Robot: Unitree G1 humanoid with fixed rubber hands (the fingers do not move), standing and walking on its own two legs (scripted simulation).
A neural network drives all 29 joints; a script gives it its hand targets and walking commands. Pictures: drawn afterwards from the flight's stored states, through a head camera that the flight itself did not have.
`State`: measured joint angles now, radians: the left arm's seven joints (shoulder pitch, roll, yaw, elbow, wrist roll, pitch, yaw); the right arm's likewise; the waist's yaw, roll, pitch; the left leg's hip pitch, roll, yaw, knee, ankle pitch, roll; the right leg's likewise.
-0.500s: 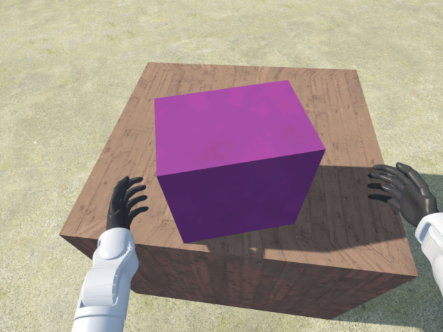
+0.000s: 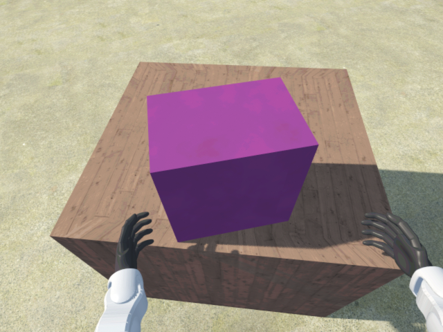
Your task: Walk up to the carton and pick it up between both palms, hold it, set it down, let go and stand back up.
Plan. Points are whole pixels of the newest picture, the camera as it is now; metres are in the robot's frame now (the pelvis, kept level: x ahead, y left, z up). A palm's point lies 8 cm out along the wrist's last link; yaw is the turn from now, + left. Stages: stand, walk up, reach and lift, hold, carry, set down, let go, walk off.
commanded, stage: set down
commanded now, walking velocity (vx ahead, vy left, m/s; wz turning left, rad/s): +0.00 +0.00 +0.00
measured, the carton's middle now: (225, 165) +0.44 +0.06 +0.01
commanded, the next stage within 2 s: let go in 1.32 s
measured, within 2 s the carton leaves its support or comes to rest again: neither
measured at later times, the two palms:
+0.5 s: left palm (134, 284) +0.19 +0.20 -0.04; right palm (407, 297) +0.21 -0.28 -0.04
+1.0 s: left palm (124, 289) +0.18 +0.22 -0.06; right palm (385, 302) +0.20 -0.25 -0.05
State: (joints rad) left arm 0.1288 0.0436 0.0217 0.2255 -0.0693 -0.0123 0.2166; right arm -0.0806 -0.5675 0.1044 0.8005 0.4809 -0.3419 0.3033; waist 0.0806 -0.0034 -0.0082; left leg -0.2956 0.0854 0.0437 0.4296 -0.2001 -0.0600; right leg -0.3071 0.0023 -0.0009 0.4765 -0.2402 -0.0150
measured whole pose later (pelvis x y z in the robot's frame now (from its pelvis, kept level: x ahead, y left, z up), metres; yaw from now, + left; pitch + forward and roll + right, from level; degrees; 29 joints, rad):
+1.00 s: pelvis +0.01 +0.01 +0.00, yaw +0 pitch -1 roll +0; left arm 0.22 0.09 0.03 0.43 -0.02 -0.05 0.15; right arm 0.07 -0.38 0.06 0.85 0.25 -0.38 0.22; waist 0.03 -0.01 0.06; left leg -0.18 0.08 0.04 0.43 -0.24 -0.05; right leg -0.17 -0.01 0.00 0.43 -0.25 0.00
